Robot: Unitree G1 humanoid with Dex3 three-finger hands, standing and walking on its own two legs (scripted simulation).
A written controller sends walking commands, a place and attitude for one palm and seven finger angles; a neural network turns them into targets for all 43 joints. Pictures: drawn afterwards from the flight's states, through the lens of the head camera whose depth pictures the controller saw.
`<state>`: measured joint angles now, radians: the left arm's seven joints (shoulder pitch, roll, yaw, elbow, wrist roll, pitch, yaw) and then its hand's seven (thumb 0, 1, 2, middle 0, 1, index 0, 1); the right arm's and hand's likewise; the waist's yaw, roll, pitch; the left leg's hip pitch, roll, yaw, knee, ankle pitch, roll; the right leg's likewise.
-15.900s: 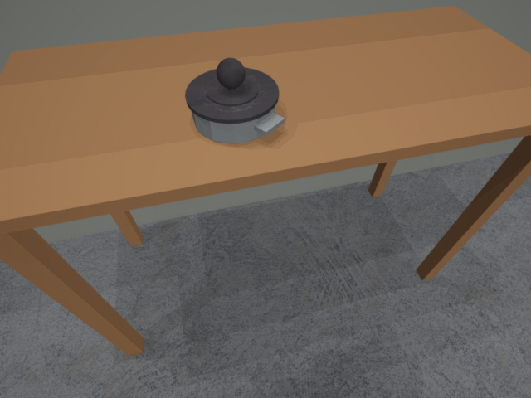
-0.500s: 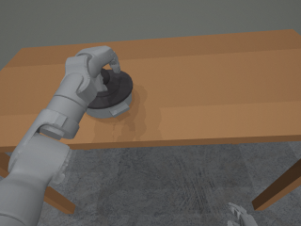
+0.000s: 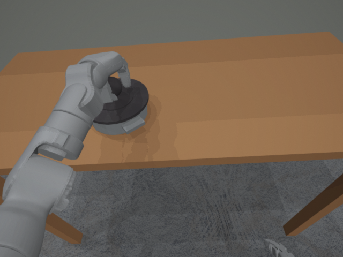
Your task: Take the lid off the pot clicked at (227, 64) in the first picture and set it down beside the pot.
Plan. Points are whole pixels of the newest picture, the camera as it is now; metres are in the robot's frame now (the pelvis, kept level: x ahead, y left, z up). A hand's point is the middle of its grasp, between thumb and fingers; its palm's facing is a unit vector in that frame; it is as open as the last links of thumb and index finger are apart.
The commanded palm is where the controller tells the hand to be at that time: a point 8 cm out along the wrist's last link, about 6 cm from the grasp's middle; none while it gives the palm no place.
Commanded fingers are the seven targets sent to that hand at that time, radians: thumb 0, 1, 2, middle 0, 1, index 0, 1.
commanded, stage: close the fingers and squeeze the knob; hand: left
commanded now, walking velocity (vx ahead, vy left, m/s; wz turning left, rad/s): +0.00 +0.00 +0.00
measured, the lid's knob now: (111, 87) +0.48 +0.14 +0.17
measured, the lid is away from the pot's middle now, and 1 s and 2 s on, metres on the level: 0.01 0.01 0.00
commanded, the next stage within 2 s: lift the lid straight up in 0.70 s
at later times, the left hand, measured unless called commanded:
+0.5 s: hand (108, 89) +0.45 +0.14 +0.18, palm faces -0.31 -0.10 -0.94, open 7.4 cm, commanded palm +0.43 +0.16 +0.25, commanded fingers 0.00 0.45 1.03 -0.75 -0.96 -0.87 -1.01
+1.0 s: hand (107, 89) +0.44 +0.14 +0.19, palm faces -0.31 -0.08 -0.95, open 7.4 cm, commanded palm +0.43 +0.15 +0.26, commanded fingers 0.00 0.56 1.09 -0.82 -0.99 -0.94 -1.04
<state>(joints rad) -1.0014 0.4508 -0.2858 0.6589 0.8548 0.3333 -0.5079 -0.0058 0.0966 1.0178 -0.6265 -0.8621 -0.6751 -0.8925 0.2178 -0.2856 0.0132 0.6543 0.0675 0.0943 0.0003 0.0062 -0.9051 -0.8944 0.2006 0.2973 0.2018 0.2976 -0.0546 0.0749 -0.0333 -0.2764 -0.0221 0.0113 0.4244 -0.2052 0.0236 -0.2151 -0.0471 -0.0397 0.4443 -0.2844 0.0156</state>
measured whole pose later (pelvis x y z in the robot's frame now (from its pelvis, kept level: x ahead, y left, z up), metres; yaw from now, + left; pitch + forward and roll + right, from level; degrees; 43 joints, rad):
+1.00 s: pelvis +0.00 +0.00 +0.00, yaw +0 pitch +3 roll +0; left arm -1.01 0.45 -0.29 0.68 0.85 0.33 -0.52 0.01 0.15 0.91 -0.62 -0.89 -0.75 -0.95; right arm 0.21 -0.27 0.02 0.66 0.07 0.07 -0.01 0.01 -0.90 -0.89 0.20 0.30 0.20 0.30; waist -0.06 0.08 -0.03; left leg -0.26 -0.02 0.01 0.42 -0.20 0.03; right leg -0.20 -0.05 -0.04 0.44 -0.28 0.02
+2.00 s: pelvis -0.01 +0.00 +0.00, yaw +0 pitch +2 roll +1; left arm -1.24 0.49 -0.31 0.75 0.86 0.37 -0.57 0.03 0.14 0.92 -0.63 -0.88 -0.77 -0.95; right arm 0.20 -0.28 0.04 0.67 0.07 0.03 -0.02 0.01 -0.90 -0.89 0.20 0.30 0.20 0.30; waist -0.05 0.08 -0.03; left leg -0.25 -0.03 0.01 0.39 -0.17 0.03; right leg -0.20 -0.05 -0.04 0.43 -0.26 0.02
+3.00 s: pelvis -0.01 +0.00 +0.00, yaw +0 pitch +3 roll +1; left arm -1.37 0.51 -0.31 0.76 0.90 0.42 -0.62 0.03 0.13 0.92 -0.64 -0.88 -0.78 -0.96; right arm 0.17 -0.28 0.06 0.66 0.07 0.03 -0.03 0.01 -0.90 -0.89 0.20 0.30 0.20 0.30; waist -0.03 0.07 -0.05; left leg -0.27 -0.03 0.00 0.39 -0.17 0.03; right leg -0.22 -0.06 -0.04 0.44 -0.27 0.02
